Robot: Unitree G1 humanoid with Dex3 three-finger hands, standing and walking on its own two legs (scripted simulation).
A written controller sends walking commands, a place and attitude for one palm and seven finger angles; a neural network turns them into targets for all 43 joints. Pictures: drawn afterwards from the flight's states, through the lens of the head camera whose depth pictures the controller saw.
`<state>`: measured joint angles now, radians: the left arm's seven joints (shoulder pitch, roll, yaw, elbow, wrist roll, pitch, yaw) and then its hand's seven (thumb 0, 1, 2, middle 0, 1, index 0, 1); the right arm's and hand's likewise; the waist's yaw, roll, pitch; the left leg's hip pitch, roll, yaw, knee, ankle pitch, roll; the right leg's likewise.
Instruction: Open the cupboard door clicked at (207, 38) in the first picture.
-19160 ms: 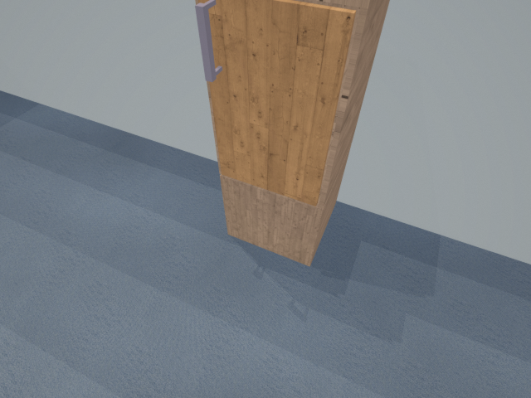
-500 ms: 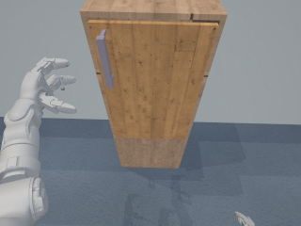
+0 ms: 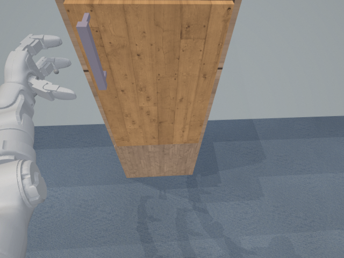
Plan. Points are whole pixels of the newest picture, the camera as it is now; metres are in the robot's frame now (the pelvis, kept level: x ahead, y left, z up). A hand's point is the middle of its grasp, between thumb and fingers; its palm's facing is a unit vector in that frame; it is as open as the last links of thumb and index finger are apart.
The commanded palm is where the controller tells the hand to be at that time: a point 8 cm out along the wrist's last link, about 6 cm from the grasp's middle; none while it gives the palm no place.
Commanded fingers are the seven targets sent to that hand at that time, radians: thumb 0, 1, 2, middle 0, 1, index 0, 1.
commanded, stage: move the hooked fingers beside the handle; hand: left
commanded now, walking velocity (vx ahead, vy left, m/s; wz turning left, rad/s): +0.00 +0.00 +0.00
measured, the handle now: (95, 54) +0.56 +0.16 +0.15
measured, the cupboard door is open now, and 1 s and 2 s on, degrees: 0 0 0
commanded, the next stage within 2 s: none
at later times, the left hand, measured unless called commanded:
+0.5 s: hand (60, 65) +0.52 +0.23 +0.15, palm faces +0.00 -1.00 -0.01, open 14.0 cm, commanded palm +0.49 +0.27 +0.15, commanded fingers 0.00 -0.50 0.30 -0.30 -1.20 -0.30 -1.20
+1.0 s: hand (60, 68) +0.50 +0.22 +0.16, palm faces +0.01 -1.00 -0.01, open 14.0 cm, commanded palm +0.49 +0.27 +0.15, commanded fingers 0.00 -0.50 0.30 -0.30 -1.20 -0.30 -1.20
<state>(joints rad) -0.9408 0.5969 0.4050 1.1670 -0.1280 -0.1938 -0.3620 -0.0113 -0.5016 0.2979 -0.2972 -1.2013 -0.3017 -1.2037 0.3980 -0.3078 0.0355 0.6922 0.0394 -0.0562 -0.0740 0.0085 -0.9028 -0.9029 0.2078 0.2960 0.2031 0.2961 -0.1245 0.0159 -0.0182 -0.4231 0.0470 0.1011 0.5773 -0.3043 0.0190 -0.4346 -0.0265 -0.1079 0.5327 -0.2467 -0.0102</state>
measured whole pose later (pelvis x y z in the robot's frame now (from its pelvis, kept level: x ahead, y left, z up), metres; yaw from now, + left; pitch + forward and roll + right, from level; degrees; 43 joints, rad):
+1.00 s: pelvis +0.01 +0.01 -0.01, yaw +1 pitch +11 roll -2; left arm -1.00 0.57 0.37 1.18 -0.12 -0.20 -0.33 -0.01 -0.50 0.30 -0.30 -1.20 -0.30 -1.20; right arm 0.36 -0.29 0.04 0.65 0.03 0.00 -0.05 0.00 -0.90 -0.90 0.21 0.30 0.20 0.30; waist -0.12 0.02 -0.04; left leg -0.49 0.05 0.08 0.64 -0.34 0.02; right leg -0.48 -0.03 -0.12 0.57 -0.27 0.00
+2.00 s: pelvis +0.01 +0.01 -0.01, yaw -1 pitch +13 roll -2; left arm -1.01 0.62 0.42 1.21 -0.11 -0.23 -0.34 -0.01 -0.50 0.30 -0.30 -1.20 -0.30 -1.20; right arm 0.42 -0.29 0.04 0.65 0.02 0.00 -0.05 0.01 -0.90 -0.90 0.21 0.30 0.20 0.30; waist -0.15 0.02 -0.05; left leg -0.54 0.06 0.10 0.66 -0.35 0.03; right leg -0.53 -0.02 -0.10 0.58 -0.27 0.00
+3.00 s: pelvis +0.00 -0.01 -0.01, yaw +0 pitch +11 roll -1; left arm -1.01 0.47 0.35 1.19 -0.10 -0.22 -0.21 -0.01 -0.50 0.30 -0.30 -1.20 -0.30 -1.20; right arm 0.41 -0.29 0.03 0.67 0.02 -0.02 -0.04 0.01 -0.90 -0.90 0.21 0.30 0.20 0.30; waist -0.15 0.03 -0.05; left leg -0.51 0.06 0.09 0.65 -0.34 0.01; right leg -0.51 -0.01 -0.10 0.60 -0.27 -0.02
